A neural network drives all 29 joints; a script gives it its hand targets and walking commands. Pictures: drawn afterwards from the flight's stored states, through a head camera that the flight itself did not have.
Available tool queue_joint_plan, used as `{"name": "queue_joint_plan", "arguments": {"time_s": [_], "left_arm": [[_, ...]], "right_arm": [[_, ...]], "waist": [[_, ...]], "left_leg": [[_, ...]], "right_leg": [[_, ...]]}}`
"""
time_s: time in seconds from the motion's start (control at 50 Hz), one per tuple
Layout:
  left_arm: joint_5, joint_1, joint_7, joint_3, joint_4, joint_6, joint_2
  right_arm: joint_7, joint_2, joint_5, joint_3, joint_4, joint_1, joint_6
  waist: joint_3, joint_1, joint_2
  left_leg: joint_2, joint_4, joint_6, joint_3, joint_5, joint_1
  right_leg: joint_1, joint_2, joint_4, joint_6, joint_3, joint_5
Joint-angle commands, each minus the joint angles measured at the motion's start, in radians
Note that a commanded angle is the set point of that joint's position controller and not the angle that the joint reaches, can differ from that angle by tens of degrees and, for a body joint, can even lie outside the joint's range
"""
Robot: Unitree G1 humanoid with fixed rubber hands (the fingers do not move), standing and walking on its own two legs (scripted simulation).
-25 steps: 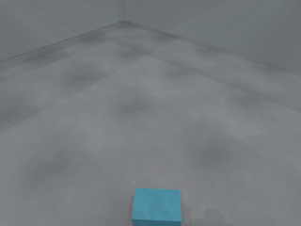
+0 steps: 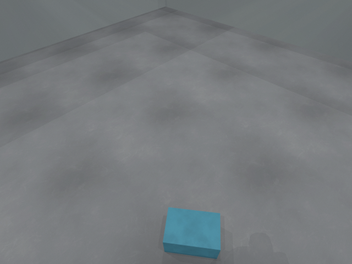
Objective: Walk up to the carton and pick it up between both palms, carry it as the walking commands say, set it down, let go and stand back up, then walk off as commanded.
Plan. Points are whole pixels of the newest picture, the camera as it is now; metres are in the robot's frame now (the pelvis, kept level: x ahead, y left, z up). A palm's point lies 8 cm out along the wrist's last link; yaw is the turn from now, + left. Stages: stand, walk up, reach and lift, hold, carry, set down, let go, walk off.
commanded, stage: walk off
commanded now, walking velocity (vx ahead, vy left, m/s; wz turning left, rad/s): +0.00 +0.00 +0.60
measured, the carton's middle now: (192, 232) +0.44 -0.04 -0.69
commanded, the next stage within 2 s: stand in 0.80 s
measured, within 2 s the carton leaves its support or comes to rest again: neither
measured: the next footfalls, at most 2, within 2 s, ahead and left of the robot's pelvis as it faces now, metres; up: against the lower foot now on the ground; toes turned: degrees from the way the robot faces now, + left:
left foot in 0.26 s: +0.01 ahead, +0.16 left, +0.00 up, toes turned +12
right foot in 0.72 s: +0.05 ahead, -0.06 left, +0.00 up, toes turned +22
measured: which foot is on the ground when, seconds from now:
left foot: down 0.00-0.00, up 0.02-0.24, down 0.26-0.72, up 0.74-1.00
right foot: down 0.00-0.26, up 0.28-0.70, down 0.72-1.00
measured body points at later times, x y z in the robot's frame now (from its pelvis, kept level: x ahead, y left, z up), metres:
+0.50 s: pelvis -0.02 +0.06 +0.00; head +0.00 +0.09 +0.45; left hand -0.02 +0.34 -0.15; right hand +0.11 -0.18 -0.13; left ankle -0.03 +0.15 -0.74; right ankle +0.01 -0.10 -0.67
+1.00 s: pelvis -0.02 +0.03 +0.00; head +0.01 +0.02 +0.45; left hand -0.09 +0.28 -0.13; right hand +0.17 -0.18 -0.15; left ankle -0.11 +0.16 -0.68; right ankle +0.01 -0.07 -0.74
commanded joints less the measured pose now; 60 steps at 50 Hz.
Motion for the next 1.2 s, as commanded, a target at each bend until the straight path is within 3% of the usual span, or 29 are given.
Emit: {"name": "queue_joint_plan", "arguments": {"time_s": [0.0,0.02,0.06,0.1,0.18,0.22,0.24,0.26,0.28,0.3,0.32,0.36,0.42,0.56,0.66,0.68,0.7,0.72,0.74,0.78,0.82,0.84,0.98,1.04,1.08,1.1,1.12,1.14,1.18], "left_arm": [[0.004,0.063,0.017,0.054,-0.035,-0.006,0.227],[0.009,0.046,0.021,0.058,-0.046,-0.005,0.235],[0.017,0.014,0.026,0.055,-0.070,-0.007,0.198],[0.021,-0.024,0.027,0.051,-0.087,-0.004,0.180],[0.031,-0.006,0.009,0.081,-0.085,0.008,0.227],[0.017,-0.004,-0.003,0.092,-0.092,0.016,0.228],[0.013,0.020,-0.011,0.093,-0.098,0.017,0.201],[0.012,0.053,-0.018,0.076,-0.136,0.018,0.117],[0.015,0.002,-0.002,0.071,-0.160,0.028,0.098],[0.006,-0.056,0.005,0.075,-0.180,0.031,0.114],[0.003,-0.094,0.002,0.072,-0.186,0.030,0.110],[0.006,-0.051,-0.009,0.069,-0.168,0.023,0.089],[0.006,-0.022,-0.012,0.075,-0.160,0.019,0.096],[-0.013,-0.084,0.002,0.061,-0.215,0.012,0.070],[-0.028,0.023,0.009,0.061,-0.200,-0.007,0.070],[-0.023,0.072,0.014,0.066,-0.193,-0.016,0.091],[-0.008,0.106,0.022,0.087,-0.185,-0.022,0.173],[-0.008,0.072,0.024,0.106,-0.211,-0.011,0.251],[0.004,0.012,0.021,0.111,-0.226,-0.003,0.248],[0.010,-0.053,0.012,0.071,-0.255,-0.010,0.118],[0.009,-0.099,0.018,0.067,-0.268,-0.014,0.105],[0.009,-0.071,0.015,0.071,-0.265,-0.015,0.107],[0.017,0.079,-0.015,0.088,-0.196,-0.025,0.130],[0.015,0.091,-0.023,0.098,-0.176,-0.015,0.149],[0.004,0.073,-0.026,0.095,-0.175,-0.004,0.132],[-0.001,0.079,-0.029,0.086,-0.186,-0.009,0.092],[0.001,0.116,-0.030,0.060,-0.200,-0.013,-0.002],[-0.017,0.097,-0.019,0.048,-0.185,0.007,-0.022],[-0.011,0.046,-0.015,0.056,-0.172,0.026,0.027]], "right_arm": [[-0.009,-0.145,-0.008,-0.032,-0.094,-0.051,-0.018],[-0.011,-0.137,-0.017,-0.035,-0.101,-0.032,-0.019],[-0.008,-0.140,-0.036,-0.048,-0.106,-0.025,-0.014],[-0.001,-0.092,-0.033,-0.043,-0.106,-0.023,-0.009],[-0.002,-0.047,-0.007,-0.034,-0.127,-0.005,-0.015],[-0.001,-0.061,-0.009,-0.042,-0.117,0.048,-0.018],[-0.001,-0.104,-0.017,-0.053,-0.116,0.074,-0.024],[-0.006,-0.242,-0.025,-0.081,-0.128,0.098,-0.030],[-0.008,-0.288,-0.036,-0.089,-0.140,0.084,-0.027],[-0.012,-0.274,-0.039,-0.092,-0.140,0.102,-0.023],[-0.018,-0.228,-0.037,-0.084,-0.142,0.093,-0.021],[-0.030,-0.195,-0.026,-0.078,-0.167,0.000,-0.015],[-0.026,-0.173,-0.021,-0.078,-0.192,-0.011,-0.016],[-0.024,-0.176,-0.033,-0.095,-0.175,0.058,-0.010],[-0.017,-0.166,-0.027,-0.101,-0.186,-0.010,0.002],[-0.017,-0.151,-0.020,-0.098,-0.193,-0.012,0.002],[-0.014,-0.102,-0.014,-0.089,-0.206,-0.005,-0.004],[-0.017,-0.031,-0.016,-0.076,-0.223,0.015,-0.012],[-0.028,-0.105,-0.043,-0.092,-0.229,-0.024,-0.008],[-0.007,-0.129,-0.046,-0.108,-0.198,-0.023,0.001],[0.012,-0.080,-0.040,-0.102,-0.160,0.070,0.012],[0.016,-0.067,-0.033,-0.098,-0.156,0.082,0.015],[0.008,-0.028,-0.017,-0.065,-0.182,-0.044,0.009],[-0.002,-0.028,-0.017,-0.058,-0.161,-0.017,0.004],[-0.008,-0.035,-0.020,-0.052,-0.129,0.048,-0.013],[-0.017,-0.092,-0.029,-0.061,-0.116,0.093,-0.030],[-0.025,-0.160,-0.033,-0.064,-0.121,0.099,-0.043],[-0.034,-0.156,-0.023,-0.059,-0.100,0.091,-0.045],[-0.042,-0.071,-0.028,-0.031,-0.106,0.022,-0.047]], "waist": [[-0.035,0.030,-0.182],[-0.046,0.037,-0.243],[-0.038,0.026,-0.179],[-0.018,0.003,-0.086],[-0.049,0.023,-0.196],[-0.066,-0.004,-0.170],[-0.044,-0.017,-0.063],[-0.037,-0.017,0.310],[0.000,-0.023,0.308],[0.001,-0.048,0.262],[0.037,-0.047,0.191],[0.000,0.007,0.173],[-0.059,0.011,0.098],[-0.071,-0.035,0.122],[-0.092,0.020,0.117],[-0.096,0.043,0.082],[-0.107,0.045,-0.081],[-0.098,0.018,-0.311],[-0.055,0.042,-0.258],[0.037,0.001,-0.124],[0.016,-0.045,-0.172],[0.003,-0.031,-0.192],[-0.030,0.054,-0.233],[-0.038,0.048,-0.252],[-0.038,-0.002,-0.162],[-0.089,-0.017,-0.049],[-0.126,0.007,0.188],[-0.100,-0.014,0.246],[-0.010,-0.005,0.187]], "left_leg": [[0.071,0.119,-0.018,-0.057,-0.074,-0.202],[0.056,0.285,-0.028,0.015,-0.203,-0.209],[0.096,0.536,-0.048,0.071,-0.339,-0.213],[0.126,0.534,-0.058,0.099,-0.326,-0.199],[0.106,0.251,-0.075,0.165,-0.228,-0.101],[0.078,0.059,-0.080,0.210,-0.045,0.018],[0.121,-0.068,-0.071,0.110,0.053,0.083],[0.405,-0.215,0.012,-0.302,0.272,0.168],[0.492,-0.217,0.119,-0.381,0.343,0.064],[0.467,-0.222,0.161,-0.374,0.245,0.010],[0.397,-0.204,0.148,-0.315,0.191,-0.007],[0.309,-0.191,0.112,-0.206,0.207,0.026],[0.282,-0.152,0.116,-0.166,0.289,0.040],[0.295,-0.152,0.159,-0.288,0.253,0.101],[0.242,-0.103,0.103,-0.322,0.290,0.022],[0.203,-0.054,0.054,-0.290,0.211,-0.041],[0.117,0.076,-0.010,-0.191,0.046,-0.181],[-0.026,0.289,-0.057,-0.004,-0.299,-0.383],[0.056,0.485,-0.066,0.053,-0.357,-0.364],[0.081,0.591,-0.062,0.014,-0.247,-0.287],[0.070,0.662,-0.082,0.039,-0.182,-0.305],[0.064,0.653,-0.094,0.049,-0.178,-0.296],[0.074,0.289,-0.110,0.147,-0.210,-0.166],[0.067,0.131,-0.080,0.179,-0.177,-0.067],[0.095,-0.153,-0.058,0.153,0.106,0.101],[0.201,-0.178,-0.055,0.052,0.253,0.263],[0.422,-0.179,-0.006,-0.182,0.553,0.377],[0.448,-0.178,0.122,-0.156,0.587,0.220],[0.378,-0.223,0.142,-0.118,0.386,0.129]], "right_leg": [[0.135,-0.278,-0.187,-0.103,0.279,0.054],[0.118,-0.372,-0.215,-0.164,0.329,0.115],[0.034,-0.435,-0.207,-0.242,0.323,0.237],[-0.018,-0.366,-0.177,-0.202,0.190,0.266],[0.036,-0.299,-0.038,-0.103,0.046,0.346],[-0.002,-0.290,0.060,-0.052,-0.010,0.275],[-0.079,-0.255,0.179,0.003,-0.055,0.163],[-0.321,-0.111,0.436,0.085,-0.153,-0.270],[-0.373,-0.070,0.554,0.078,-0.019,-0.421],[-0.352,-0.085,0.597,0.064,0.034,-0.391],[-0.363,-0.099,0.615,0.057,0.060,-0.323],[-0.343,-0.098,0.617,0.067,0.050,-0.195],[-0.285,-0.074,0.600,0.084,0.035,-0.161],[-0.239,-0.031,0.349,0.095,0.045,-0.212],[-0.008,0.015,0.035,0.079,0.037,-0.124],[0.104,-0.021,-0.125,0.072,0.041,-0.020],[0.228,-0.199,-0.225,0.035,0.201,-0.033],[0.312,-0.446,-0.270,-0.032,0.443,0.047],[0.129,-0.510,-0.255,-0.155,0.423,0.077],[-0.015,-0.360,-0.263,-0.119,0.281,0.055],[0.033,-0.277,-0.217,-0.086,0.128,0.192],[0.050,-0.261,-0.200,-0.091,0.101,0.244],[0.169,-0.262,-0.089,-0.140,0.028,0.576],[0.154,-0.277,-0.051,-0.144,0.053,0.595],[0.076,-0.258,0.006,-0.081,0.034,0.509],[-0.017,-0.217,0.070,-0.023,-0.001,0.335],[-0.163,-0.145,0.187,0.027,-0.068,-0.094],[-0.095,-0.092,0.222,0.024,-0.022,-0.338],[-0.100,-0.094,0.293,0.024,0.015,-0.326]]}}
